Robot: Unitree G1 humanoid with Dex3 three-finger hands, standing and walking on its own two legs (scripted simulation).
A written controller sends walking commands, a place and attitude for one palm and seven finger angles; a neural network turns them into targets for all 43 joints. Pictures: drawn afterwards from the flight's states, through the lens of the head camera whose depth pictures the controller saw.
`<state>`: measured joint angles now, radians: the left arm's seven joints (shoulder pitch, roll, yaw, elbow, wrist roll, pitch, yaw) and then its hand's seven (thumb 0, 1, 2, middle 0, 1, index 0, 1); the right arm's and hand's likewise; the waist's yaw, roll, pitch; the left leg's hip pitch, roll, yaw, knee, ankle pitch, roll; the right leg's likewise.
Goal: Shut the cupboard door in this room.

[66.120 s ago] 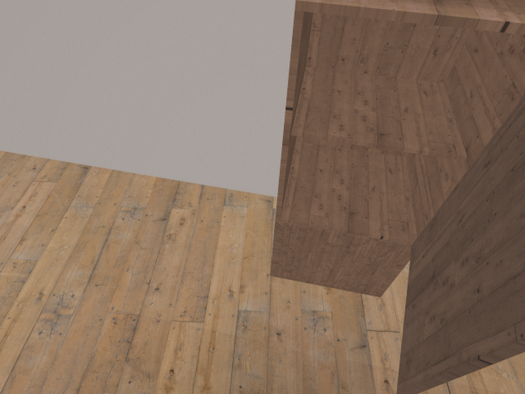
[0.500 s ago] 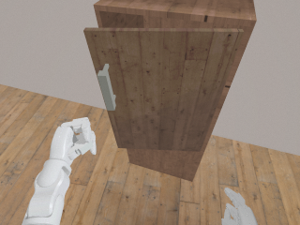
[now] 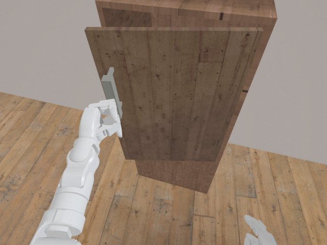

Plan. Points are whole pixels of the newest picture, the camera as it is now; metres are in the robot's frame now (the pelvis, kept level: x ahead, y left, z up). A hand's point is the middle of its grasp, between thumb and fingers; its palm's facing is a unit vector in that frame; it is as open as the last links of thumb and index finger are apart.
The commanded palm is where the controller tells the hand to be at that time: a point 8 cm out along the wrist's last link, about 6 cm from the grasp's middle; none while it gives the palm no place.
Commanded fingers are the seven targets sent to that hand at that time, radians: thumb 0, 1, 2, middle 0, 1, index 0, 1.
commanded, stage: bring the fist close to the handle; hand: left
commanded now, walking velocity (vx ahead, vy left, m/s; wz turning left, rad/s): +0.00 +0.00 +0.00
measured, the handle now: (114, 93) +0.49 +0.16 +0.10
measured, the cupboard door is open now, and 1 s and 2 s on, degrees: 15 11 2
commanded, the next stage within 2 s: push the door shut along its arc in 0.44 s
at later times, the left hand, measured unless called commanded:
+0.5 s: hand (121, 123) +0.38 +0.12 +0.11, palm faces -0.01 -1.00 -0.01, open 3.1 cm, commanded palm +0.36 +0.17 +0.11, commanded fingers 0.00 0.90 0.90 -1.30 -1.50 -1.30 -1.50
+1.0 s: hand (123, 106) +0.44 +0.12 +0.11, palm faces -0.11 -0.99 -0.01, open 3.1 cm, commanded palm +0.42 +0.17 +0.11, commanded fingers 0.00 0.90 0.90 -1.30 -1.50 -1.30 -1.50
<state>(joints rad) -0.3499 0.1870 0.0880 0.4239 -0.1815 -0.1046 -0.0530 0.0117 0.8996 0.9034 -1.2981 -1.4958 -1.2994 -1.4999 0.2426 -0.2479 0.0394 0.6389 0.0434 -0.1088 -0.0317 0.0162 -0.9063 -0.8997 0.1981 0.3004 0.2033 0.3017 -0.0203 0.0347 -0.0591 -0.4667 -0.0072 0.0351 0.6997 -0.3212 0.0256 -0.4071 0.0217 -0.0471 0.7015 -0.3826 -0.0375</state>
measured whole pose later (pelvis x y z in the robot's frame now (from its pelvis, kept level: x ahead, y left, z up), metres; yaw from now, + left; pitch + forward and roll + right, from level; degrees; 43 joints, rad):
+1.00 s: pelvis -0.01 +0.00 +0.00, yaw +0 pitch +9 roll +0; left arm -0.73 0.28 0.16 0.95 -0.19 -0.27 -0.19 0.01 0.90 0.90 -1.31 -1.50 -1.31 -1.50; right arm 0.33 -0.28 0.01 0.69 0.05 -0.05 -0.03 0.01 -0.91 -0.90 0.20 0.30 0.20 0.30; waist -0.07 0.03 -0.06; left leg -0.57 0.00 0.03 0.73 -0.31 0.03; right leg -0.51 0.03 -0.05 0.73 -0.37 -0.04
